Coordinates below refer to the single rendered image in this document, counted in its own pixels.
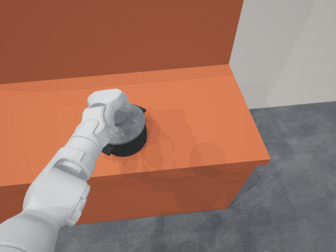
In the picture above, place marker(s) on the robot left forearm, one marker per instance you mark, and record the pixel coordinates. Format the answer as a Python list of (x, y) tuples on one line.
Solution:
[(80, 153)]

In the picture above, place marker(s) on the knob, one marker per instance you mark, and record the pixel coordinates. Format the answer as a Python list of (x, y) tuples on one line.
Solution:
[(120, 118)]

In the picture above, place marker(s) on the robot left hand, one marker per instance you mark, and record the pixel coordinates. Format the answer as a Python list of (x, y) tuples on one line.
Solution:
[(115, 97)]

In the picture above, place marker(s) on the table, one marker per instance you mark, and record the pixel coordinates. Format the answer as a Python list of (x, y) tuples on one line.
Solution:
[(170, 57)]

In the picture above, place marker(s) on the pot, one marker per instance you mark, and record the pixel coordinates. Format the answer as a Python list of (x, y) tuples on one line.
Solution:
[(129, 148)]

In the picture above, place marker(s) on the lid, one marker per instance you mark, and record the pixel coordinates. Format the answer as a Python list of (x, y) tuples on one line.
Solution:
[(131, 129)]

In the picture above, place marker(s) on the robot left upper arm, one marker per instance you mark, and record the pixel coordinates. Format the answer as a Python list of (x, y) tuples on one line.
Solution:
[(57, 201)]

